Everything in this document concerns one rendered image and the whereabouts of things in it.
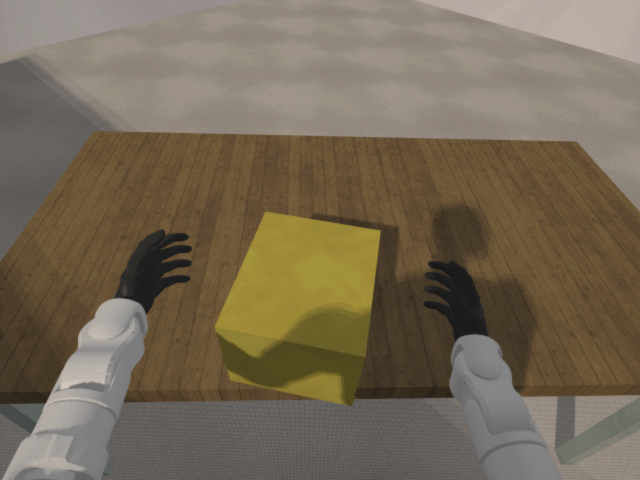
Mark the left robot forearm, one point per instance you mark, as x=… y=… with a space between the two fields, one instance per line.
x=70 y=438

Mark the table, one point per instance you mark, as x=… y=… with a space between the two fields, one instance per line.
x=551 y=243

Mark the right robot forearm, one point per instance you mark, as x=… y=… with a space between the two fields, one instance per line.
x=506 y=439

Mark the left robot hand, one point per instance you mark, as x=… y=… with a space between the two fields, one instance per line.
x=141 y=281

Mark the right robot hand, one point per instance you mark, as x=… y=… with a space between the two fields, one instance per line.
x=465 y=312

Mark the carton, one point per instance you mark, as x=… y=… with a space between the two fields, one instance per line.
x=297 y=317

